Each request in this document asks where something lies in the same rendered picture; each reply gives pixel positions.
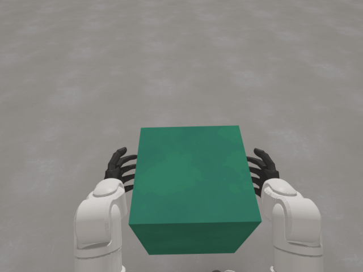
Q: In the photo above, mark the carton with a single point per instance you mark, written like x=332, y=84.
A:
x=193, y=191

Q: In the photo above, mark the robot right hand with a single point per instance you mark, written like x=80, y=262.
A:
x=267, y=171

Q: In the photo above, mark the robot left hand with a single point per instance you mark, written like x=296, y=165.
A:
x=116, y=171

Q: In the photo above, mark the robot left forearm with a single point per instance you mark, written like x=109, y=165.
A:
x=97, y=229

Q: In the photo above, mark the robot right forearm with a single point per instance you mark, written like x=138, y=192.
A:
x=296, y=228

